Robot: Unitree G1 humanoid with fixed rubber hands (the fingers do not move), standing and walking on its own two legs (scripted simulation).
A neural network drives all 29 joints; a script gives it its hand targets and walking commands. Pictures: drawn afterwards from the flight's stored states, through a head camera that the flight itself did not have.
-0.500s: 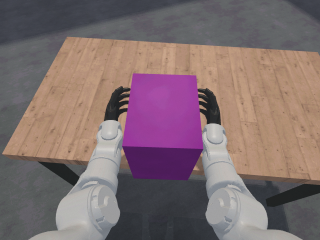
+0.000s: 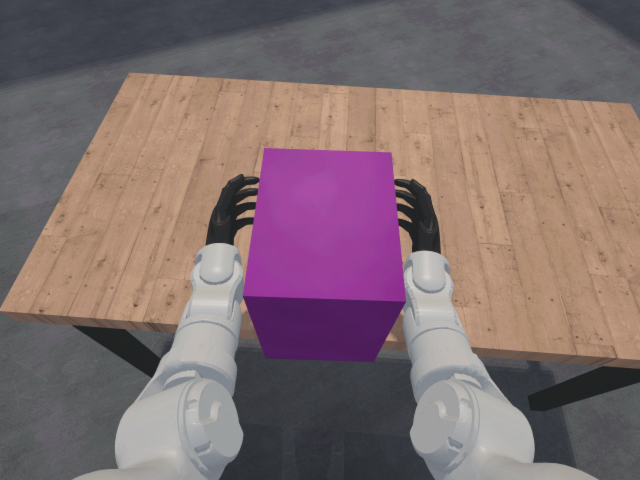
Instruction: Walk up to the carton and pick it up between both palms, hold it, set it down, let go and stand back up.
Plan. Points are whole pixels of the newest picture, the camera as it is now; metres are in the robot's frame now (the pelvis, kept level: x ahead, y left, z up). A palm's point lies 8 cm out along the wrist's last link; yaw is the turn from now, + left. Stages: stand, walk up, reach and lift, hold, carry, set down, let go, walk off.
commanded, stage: set down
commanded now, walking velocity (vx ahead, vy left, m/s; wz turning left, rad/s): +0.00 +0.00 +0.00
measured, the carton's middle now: (323, 263) +0.40 -0.02 -0.03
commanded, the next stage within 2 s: none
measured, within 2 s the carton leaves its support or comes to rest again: neither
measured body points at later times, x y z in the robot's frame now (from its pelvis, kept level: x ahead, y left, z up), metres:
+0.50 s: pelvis +0.00 +0.00 +0.00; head +0.09 -0.01 +0.44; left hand +0.43 +0.11 +0.03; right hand +0.41 -0.15 +0.02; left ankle -0.01 +0.09 -0.75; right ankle -0.01 -0.12 -0.75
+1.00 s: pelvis -0.02 +0.00 +0.00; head +0.03 +0.00 +0.45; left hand +0.42 +0.15 +0.08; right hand +0.41 -0.16 +0.06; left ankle -0.01 +0.09 -0.75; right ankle -0.01 -0.12 -0.75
